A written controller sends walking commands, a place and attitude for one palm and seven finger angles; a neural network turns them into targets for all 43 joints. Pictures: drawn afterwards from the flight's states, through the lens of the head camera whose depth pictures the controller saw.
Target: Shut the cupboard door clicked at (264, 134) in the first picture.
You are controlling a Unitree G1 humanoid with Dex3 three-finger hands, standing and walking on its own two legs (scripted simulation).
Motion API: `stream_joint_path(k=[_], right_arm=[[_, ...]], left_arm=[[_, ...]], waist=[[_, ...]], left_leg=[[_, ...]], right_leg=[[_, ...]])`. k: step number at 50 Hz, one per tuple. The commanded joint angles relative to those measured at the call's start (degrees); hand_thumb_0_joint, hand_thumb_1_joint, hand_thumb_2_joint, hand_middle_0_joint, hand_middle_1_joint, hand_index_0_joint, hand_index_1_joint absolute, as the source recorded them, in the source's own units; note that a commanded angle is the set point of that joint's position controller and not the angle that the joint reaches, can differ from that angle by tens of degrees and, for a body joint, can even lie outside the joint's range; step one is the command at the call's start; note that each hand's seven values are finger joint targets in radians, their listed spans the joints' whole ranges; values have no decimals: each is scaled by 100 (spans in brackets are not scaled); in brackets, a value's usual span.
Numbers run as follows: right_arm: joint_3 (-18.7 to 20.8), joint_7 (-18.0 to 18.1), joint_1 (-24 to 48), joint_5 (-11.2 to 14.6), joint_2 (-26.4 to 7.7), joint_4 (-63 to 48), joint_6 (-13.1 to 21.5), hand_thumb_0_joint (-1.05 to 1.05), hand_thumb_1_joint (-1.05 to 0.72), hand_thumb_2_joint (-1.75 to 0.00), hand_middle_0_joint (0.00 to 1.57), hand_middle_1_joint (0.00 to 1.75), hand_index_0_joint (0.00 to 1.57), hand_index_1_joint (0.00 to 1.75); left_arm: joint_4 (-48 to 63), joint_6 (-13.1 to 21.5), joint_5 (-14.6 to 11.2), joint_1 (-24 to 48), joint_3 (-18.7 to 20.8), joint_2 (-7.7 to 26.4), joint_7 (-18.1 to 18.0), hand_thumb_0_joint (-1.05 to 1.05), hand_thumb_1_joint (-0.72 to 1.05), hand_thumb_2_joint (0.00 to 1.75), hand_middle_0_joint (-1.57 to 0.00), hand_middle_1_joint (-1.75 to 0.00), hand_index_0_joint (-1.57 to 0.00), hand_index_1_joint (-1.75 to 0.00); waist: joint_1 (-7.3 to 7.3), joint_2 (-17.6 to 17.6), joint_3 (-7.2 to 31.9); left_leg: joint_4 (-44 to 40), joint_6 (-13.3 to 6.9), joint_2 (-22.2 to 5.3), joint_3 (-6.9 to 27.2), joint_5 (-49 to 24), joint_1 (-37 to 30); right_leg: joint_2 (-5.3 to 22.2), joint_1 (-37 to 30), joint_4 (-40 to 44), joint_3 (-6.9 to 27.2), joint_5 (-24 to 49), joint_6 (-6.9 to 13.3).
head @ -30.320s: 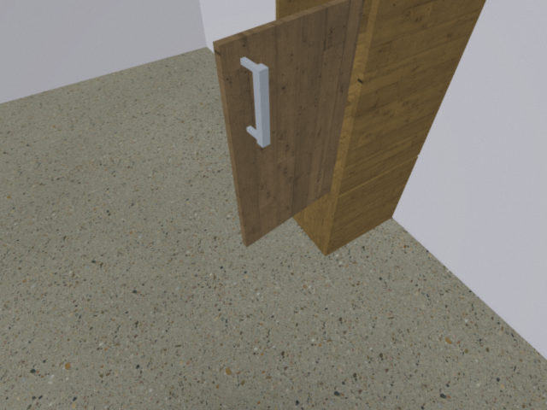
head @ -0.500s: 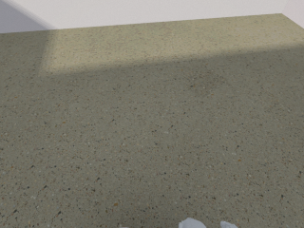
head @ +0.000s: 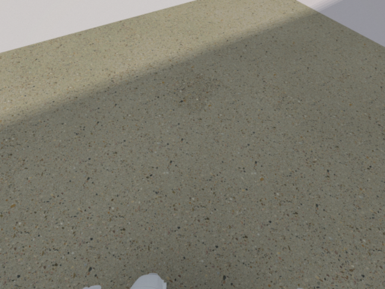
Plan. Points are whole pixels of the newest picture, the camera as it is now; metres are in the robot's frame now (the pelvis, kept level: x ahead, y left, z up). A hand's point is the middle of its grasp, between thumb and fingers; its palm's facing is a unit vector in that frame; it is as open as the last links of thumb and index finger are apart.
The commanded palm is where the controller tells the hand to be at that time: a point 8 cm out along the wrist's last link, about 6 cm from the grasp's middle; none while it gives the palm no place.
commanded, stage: turn to face it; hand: left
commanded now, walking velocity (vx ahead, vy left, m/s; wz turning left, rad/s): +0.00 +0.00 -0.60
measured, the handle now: out of the picture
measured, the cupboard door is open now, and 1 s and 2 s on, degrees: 60 60 60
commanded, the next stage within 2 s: none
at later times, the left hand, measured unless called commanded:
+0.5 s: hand (126, 251) +0.21 +0.17 -0.15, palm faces -0.31 -0.91 -0.29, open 7.4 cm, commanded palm none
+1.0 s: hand (143, 232) +0.26 +0.14 -0.16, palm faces -0.55 -0.81 -0.20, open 7.4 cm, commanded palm none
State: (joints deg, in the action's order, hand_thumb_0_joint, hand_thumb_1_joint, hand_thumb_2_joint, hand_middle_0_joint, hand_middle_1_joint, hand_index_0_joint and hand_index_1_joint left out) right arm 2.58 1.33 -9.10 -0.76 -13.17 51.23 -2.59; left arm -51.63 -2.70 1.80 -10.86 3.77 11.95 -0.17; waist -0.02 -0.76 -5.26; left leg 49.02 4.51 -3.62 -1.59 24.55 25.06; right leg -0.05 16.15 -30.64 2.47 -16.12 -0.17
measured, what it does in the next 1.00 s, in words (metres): steps on the spot, turning right: left foot, then right foot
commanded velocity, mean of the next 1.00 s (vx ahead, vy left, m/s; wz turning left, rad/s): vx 0.00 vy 0.00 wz -0.60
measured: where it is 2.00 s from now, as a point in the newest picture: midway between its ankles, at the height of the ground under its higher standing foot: outside the picture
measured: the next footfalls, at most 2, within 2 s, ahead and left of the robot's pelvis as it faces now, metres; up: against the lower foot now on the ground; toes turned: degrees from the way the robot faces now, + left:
left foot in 0.06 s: +0.08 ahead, +0.15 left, +0.00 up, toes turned +0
right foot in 0.42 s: +0.02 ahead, -0.11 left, +0.00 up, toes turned -21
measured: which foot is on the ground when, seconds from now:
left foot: up 0.00-0.04, down 0.06-0.42, up 0.44-0.72, down 0.74-1.00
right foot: down 0.00-0.06, up 0.08-0.40, down 0.42-0.76, up 0.78-1.00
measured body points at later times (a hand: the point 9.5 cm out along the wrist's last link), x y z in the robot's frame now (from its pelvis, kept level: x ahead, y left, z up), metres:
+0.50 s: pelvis +0.02 +0.01 -0.01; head +0.06 -0.02 +0.44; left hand +0.22 +0.22 -0.13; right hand -0.01 -0.27 -0.16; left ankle +0.03 +0.15 -0.69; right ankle -0.02 -0.10 -0.73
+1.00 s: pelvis +0.05 +0.03 +0.01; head +0.10 +0.02 +0.45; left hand +0.29 +0.19 -0.14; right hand -0.04 -0.22 -0.12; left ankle +0.12 +0.12 -0.73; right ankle -0.05 -0.07 -0.67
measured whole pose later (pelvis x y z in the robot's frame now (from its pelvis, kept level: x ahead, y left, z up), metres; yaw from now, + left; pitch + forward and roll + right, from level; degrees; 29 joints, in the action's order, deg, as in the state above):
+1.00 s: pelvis +0.05 +0.03 +0.01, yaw -36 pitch +1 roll -3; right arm 1.0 1.5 -12.6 -2.1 -12.2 50.0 -0.9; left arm -50.3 -5.4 1.2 -8.0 5.0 14.9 2.3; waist 0.1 0.2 -5.5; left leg 29.6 0.3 -8.4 -10.4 15.8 13.8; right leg 1.4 24.1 -54.7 -3.4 -27.0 -2.8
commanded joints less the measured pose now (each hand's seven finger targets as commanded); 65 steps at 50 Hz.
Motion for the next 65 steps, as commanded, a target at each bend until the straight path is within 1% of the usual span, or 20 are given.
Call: stream_joint_path(k=[1,3,4,9,16,19,21,24,27,35,37,38,39,44,51,54,56,57,61,65], right_arm=[[91,30,-620,28,-465,-290,222,0,-90,-90,20,30,20,30],[246,64,-922,-98,-1391,-291,327,0,-90,-90,20,30,20,30],[254,70,-1083,-98,-1516,-367,285,0,-90,-90,20,30,20,30],[155,116,-325,-130,-1080,-520,284,0,-90,-90,20,30,20,30],[285,29,-610,-122,-1212,-312,223,0,-90,-90,20,30,20,30],[325,-23,-409,-57,-1227,-346,192,0,-90,-90,20,30,20,30],[160,-73,-40,6,-545,-747,158,0,-90,-90,20,30,20,30],[157,41,104,6,-765,-666,75,0,-90,-90,20,30,20,30],[120,-26,-68,-5,-639,-510,73,0,-90,-90,20,30,20,30],[110,16,-527,34,-599,-459,186,0,-90,-90,20,30,20,30],[238,56,-840,-81,-1370,-417,296,0,-90,-90,20,30,20,30],[274,74,-987,-104,-1653,-498,272,0,-90,-90,20,30,20,30],[230,102,-868,-126,-1532,-455,294,0,-90,-90,20,30,20,30],[160,124,-400,-110,-1084,-568,286,0,-90,-90,20,30,20,30],[298,25,-624,-120,-1244,-335,221,0,-90,-90,20,30,20,30],[341,-26,-420,-59,-1262,-346,185,0,-90,-90,20,30,20,30],[170,-78,22,4,-555,-763,150,0,-90,-90,20,30,20,30],[126,-28,219,3,-684,-863,62,0,-90,-90,20,30,20,30],[163,-39,-89,-21,-715,-514,55,0,-90,-90,20,30,20,30],[133,-56,-104,-8,-602,-499,54,0,-90,-90,20,30,20,30]], left_arm=[[513,77,-63,299,346,1154,-12,0,90,90,-20,-30,-20,-30],[700,23,-156,29,216,570,60,0,90,90,-20,-30,-20,-30],[822,62,-96,182,169,671,68,0,90,90,-20,-30,-20,-30],[648,-62,-94,368,204,569,240,0,90,90,-20,-30,-20,-30],[782,-34,-82,619,144,485,266,0,90,90,-20,-30,-20,-30],[627,49,-61,24,193,739,229,0,90,90,-20,-30,-20,-30],[438,153,-6,-588,369,1714,95,0,90,90,-20,-30,-20,-30],[554,118,-67,-111,344,1445,-84,0,90,90,-20,-30,-20,-30],[681,149,-51,251,243,1232,-60,0,90,90,-20,-30,-20,-30],[631,66,-63,378,294,1289,7,0,90,90,-20,-30,-20,-30],[771,1,-154,162,193,751,70,0,90,90,-20,-30,-20,-30],[884,30,-128,202,157,724,103,0,90,90,-20,-30,-20,-30],[830,-13,-57,321,176,836,85,0,90,90,-20,-30,-20,-30],[654,-76,-85,396,202,614,264,0,90,90,-20,-30,-20,-30],[744,-40,-77,630,146,486,275,0,90,90,-20,-30,-20,-30],[568,42,-55,0,192,716,232,0,90,90,-20,-30,-20,-30],[366,149,-9,-587,372,1711,95,0,90,90,-20,-30,-20,-30],[343,126,-81,-803,356,1851,49,0,90,90,-20,-30,-20,-30],[627,145,-66,315,230,1213,-49,0,90,90,-20,-30,-20,-30],[597,151,-34,195,238,1297,-26,0,90,90,-20,-30,-20,-30]], waist=[[-228,-765,979],[-231,1769,1206],[-359,1646,1094],[-44,1191,621],[-234,1337,777],[101,889,902],[448,-1726,844],[251,-1494,800],[-6,-823,856],[-210,-773,841],[-247,1246,1069],[-322,1824,1089],[-307,1859,1044],[-86,1083,736],[-249,1429,756],[110,886,927],[482,-1688,752],[586,-1216,688],[-33,-1011,748],[5,-714,802]], left_leg=[[-2009,-19,210,-192,-1209,-1252],[-2980,-814,-1788,1774,-2481,-2435],[-2975,-1362,-2479,2206,-2990,-2096],[-2784,-1193,-1627,445,-3713,-1732],[-2527,-1108,-1749,-139,-3496,-1911],[-1623,-633,-1519,-547,-2850,-1332],[678,1,-174,-936,1228,989],[1946,4,-340,272,578,1421],[1194,97,-224,36,45,618],[-1833,-23,186,-139,-997,-1077],[-2959,-671,-1453,1521,-1891,-2350],[-3170,-1320,-2462,2216,-2527,-2178],[-3169,-1444,-2508,2194,-2736,-1931],[-2786,-1186,-1621,246,-3652,-1969],[-2544,-1105,-1804,-234,-3264,-1859],[-1613,-616,-1560,-654,-2571,-1316],[616,9,-216,-984,1255,1018],[1410,-28,-226,-160,1289,1103],[1610,81,-324,102,-45,904],[631,102,-91,-44,-142,437]], right_leg=[[860,-54,123,1116,2345,569],[-275,1439,-1481,111,-875,-71],[-186,1467,-2660,-125,-2173,-138],[216,1430,-3361,-385,-1300,-285],[32,538,-1337,-836,-934,-159],[27,-756,408,-833,536,10],[2142,-1929,1127,1863,3188,933],[1829,-1491,1037,1713,2839,1270],[1358,-909,788,916,3092,1066],[963,-23,321,1426,2149,682],[-196,1362,-1090,512,-246,47],[-306,1575,-2491,-131,-2112,-114],[-96,1641,-3379,138,-2095,-149],[216,1482,-3309,-377,-1181,-318],[65,564,-1361,-843,-980,-182],[36,-712,431,-858,471,-5],[2133,-1793,1201,1942,2818,930],[2358,-1289,1205,2049,2953,1303],[1366,-886,1007,1021,2400,1014],[1258,-712,983,1143,2190,1057]])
